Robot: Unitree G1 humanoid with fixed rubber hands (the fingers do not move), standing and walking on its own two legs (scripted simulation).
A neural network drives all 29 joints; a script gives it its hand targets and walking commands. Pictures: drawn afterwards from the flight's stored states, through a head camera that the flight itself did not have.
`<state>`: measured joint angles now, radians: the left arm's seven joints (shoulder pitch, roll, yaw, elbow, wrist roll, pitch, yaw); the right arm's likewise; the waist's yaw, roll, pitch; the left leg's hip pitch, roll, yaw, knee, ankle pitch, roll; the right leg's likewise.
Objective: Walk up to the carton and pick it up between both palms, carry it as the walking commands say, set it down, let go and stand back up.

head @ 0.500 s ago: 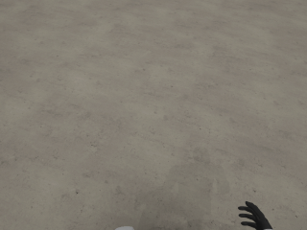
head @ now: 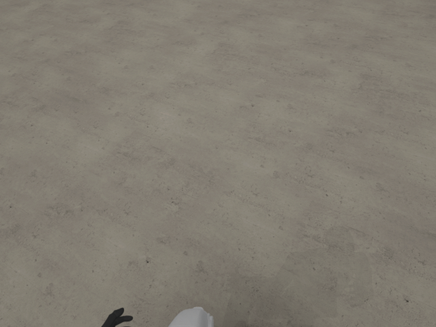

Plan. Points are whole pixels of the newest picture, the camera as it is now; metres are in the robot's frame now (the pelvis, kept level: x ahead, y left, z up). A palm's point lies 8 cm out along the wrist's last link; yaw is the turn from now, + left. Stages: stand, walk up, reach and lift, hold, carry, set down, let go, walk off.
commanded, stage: walk up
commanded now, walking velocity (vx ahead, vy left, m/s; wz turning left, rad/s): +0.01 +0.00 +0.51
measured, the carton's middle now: out of the picture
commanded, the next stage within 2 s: none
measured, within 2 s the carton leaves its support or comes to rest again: neither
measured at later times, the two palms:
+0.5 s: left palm out of the picture +0.03 +0.33 -0.12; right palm out of the picture +0.13 -0.18 -0.10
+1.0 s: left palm out of the picture -0.10 +0.27 -0.13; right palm (316, 294) +0.19 -0.17 -0.12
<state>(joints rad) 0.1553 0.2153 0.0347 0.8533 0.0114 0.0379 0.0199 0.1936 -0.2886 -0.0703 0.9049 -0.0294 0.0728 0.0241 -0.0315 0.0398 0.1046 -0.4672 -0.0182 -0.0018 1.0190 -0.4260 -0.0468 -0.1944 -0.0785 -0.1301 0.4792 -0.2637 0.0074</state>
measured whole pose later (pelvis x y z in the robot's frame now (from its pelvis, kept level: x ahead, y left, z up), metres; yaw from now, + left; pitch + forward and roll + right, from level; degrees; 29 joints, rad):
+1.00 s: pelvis -0.02 +0.02 +0.00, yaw +32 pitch +1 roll +1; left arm 0.23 0.24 0.04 0.88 0.03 0.02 0.02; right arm 0.16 -0.27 -0.04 0.90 0.00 0.08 0.03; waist -0.01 -0.03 0.08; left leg -0.38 0.03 0.06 0.79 -0.43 -0.05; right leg -0.20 -0.13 -0.21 0.50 -0.30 0.03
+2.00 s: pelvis -0.04 +0.03 -0.01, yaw +61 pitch +0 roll -2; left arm 0.18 0.26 0.06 0.90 0.03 0.06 0.01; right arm 0.13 -0.21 -0.05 0.83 -0.03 0.02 0.02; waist 0.00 -0.05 0.10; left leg -0.30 0.00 0.03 0.63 -0.33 0.05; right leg -0.36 -0.12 -0.15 0.89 -0.51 0.06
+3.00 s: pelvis -0.03 +0.35 -0.01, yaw +86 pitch -1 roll -1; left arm 0.25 0.22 0.05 0.90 0.03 -0.05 -0.02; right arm 0.20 -0.19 -0.04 0.94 -0.01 -0.06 0.01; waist 0.05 0.01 0.10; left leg -0.29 -0.06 0.05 0.51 -0.21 0.09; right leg -0.50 -0.15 -0.06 1.21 -0.33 0.03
